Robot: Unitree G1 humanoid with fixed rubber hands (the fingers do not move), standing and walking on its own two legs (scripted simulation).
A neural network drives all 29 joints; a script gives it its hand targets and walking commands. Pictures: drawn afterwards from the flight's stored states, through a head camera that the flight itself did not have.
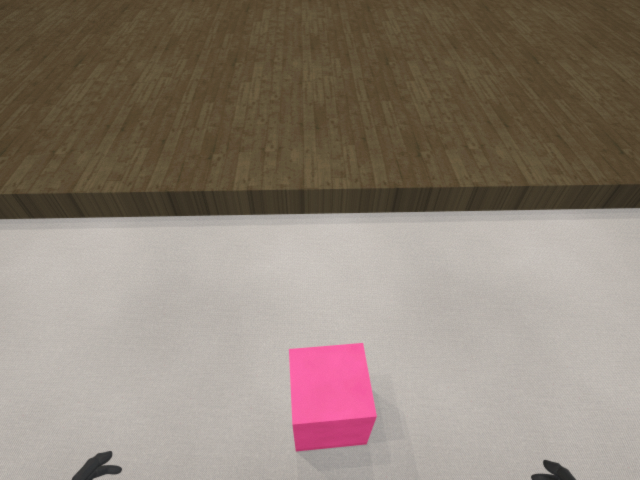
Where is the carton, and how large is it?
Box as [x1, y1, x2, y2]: [289, 343, 376, 450]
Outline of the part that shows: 362,343 289,349 292,425 296,450 366,443 376,415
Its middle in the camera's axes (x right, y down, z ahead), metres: +0.03 +0.45 +1.12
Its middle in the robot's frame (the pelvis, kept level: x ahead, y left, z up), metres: +0.46 -0.01 -0.66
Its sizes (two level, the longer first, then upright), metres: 0.210 0.200 0.250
